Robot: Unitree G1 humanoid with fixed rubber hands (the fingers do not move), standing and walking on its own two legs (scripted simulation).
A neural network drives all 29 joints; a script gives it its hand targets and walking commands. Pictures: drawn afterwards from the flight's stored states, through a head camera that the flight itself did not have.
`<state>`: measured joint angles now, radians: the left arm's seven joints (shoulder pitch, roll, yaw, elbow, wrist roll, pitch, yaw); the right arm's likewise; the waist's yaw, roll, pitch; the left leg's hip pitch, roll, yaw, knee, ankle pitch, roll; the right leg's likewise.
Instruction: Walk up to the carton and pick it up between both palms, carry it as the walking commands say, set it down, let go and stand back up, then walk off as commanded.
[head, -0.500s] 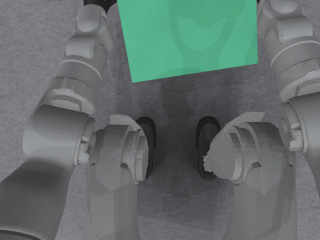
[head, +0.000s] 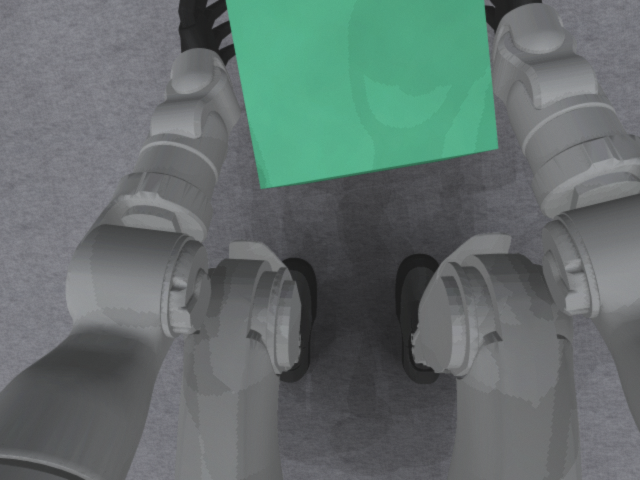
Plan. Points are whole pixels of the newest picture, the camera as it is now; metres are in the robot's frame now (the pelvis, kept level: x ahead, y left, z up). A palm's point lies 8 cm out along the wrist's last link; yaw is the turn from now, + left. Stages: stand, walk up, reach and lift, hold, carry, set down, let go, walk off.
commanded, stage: reach and lift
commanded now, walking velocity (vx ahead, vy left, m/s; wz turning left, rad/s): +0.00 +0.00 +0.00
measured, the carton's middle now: (359, 85) +0.49 -0.03 -0.22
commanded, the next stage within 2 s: none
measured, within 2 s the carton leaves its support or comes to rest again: leaves its support in 0.06 s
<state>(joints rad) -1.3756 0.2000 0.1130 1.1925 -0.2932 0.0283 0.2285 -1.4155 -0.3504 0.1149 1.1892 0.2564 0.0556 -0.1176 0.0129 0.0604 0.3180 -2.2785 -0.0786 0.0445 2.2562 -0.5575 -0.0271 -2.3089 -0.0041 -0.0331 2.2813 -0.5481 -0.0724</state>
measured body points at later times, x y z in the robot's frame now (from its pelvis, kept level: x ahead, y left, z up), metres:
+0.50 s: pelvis -0.02 +0.02 +0.03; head +0.32 -0.03 +0.31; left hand +0.52 +0.14 -0.10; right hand +0.53 -0.17 -0.10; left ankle +0.12 +0.12 -0.31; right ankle +0.12 -0.10 -0.31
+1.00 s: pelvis -0.02 +0.00 +0.07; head +0.32 -0.04 +0.34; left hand +0.50 +0.12 -0.06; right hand +0.52 -0.18 -0.07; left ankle +0.12 +0.12 -0.31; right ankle +0.12 -0.10 -0.31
